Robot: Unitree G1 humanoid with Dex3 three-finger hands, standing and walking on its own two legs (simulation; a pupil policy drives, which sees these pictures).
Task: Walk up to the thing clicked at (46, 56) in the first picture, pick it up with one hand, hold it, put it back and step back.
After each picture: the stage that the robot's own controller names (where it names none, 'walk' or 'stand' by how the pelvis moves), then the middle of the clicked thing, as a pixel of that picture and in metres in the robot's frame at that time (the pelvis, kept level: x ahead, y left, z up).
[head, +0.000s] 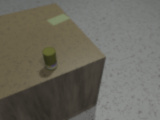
stand; (50, 59) +0.62 +0.18 -0.11
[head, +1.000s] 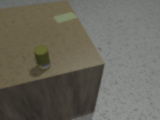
rise first; (42, 58) +0.58 +0.23 -0.08
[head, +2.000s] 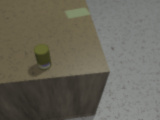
stand; (43, 57) +0.55 +0.19 -0.08
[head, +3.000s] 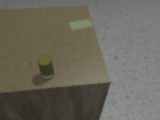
stand; (46, 67) +0.54 +0.19 -0.11
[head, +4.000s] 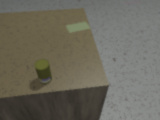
stand; (43, 72) +0.52 +0.20 -0.11
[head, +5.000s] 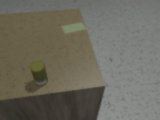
stand; (39, 73) +0.51 +0.21 -0.11
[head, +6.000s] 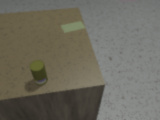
stand; (39, 73) +0.51 +0.22 -0.11
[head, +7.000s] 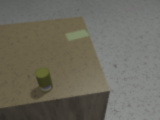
rise first; (44, 80) +0.50 +0.21 -0.11
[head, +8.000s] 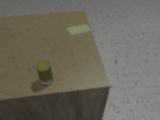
go down; (45, 73) +0.52 +0.21 -0.11
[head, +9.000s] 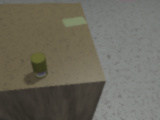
go down; (39, 65) +0.53 +0.19 -0.09
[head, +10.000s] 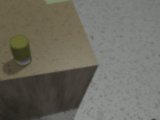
go down; (21, 51) +0.52 +0.20 -0.04
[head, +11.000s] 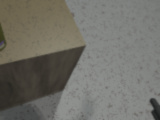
close in; out of the picture +0.52 +0.22 +0.00
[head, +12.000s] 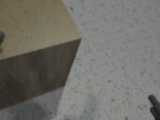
close; out of the picture +0.54 +0.21 +0.02
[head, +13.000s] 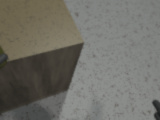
lift; out of the picture +0.47 +0.22 +0.01
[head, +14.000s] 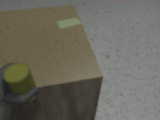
lift; (22, 84) +0.32 +0.18 +0.11
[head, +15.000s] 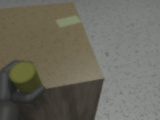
hold; (28, 82) +0.32 +0.16 +0.10
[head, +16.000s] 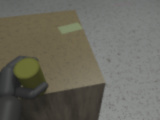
hold; (32, 78) +0.33 +0.15 +0.13
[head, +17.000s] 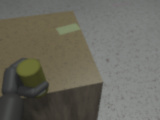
crouch; (34, 79) +0.34 +0.15 +0.11
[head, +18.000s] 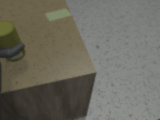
crouch; (9, 42) +0.46 +0.21 +0.13
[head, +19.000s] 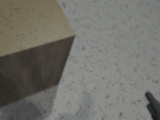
lower; out of the picture +0.53 +0.22 +0.02
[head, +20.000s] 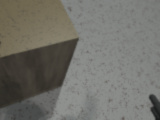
lower; out of the picture +0.51 +0.21 +0.02
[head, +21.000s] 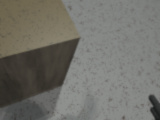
lower; out of the picture +0.51 +0.22 +0.01
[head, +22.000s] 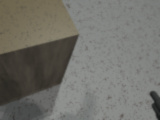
lower; out of the picture +0.52 +0.22 +0.02
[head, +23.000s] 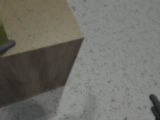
open; out of the picture +0.51 +0.19 +0.01
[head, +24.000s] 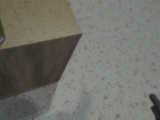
rise; out of the picture +0.52 +0.20 +0.02
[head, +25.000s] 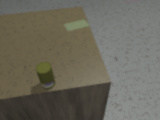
sink last; (46, 75) +0.48 +0.19 -0.06
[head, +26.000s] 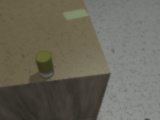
stand; (45, 65) +0.50 +0.18 -0.05
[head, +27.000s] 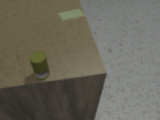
stand; (40, 65) +0.50 +0.19 -0.04
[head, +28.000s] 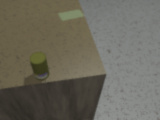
stand; (40, 66) +0.49 +0.18 -0.05
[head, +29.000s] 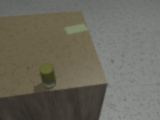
stand; (48, 76) +0.51 +0.18 -0.11
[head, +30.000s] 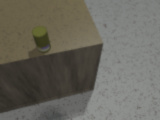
walk; (42, 40) +0.61 +0.19 -0.08
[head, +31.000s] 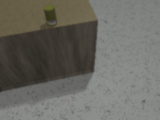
walk; (50, 15) +0.89 +0.22 -0.10
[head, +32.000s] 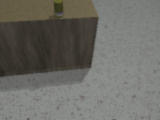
stand; (58, 8) +1.08 +0.17 -0.10
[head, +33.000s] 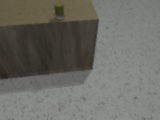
stand; (59, 11) +1.08 +0.17 -0.11
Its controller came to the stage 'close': yes
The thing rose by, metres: 0.21
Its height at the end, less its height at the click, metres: +0.00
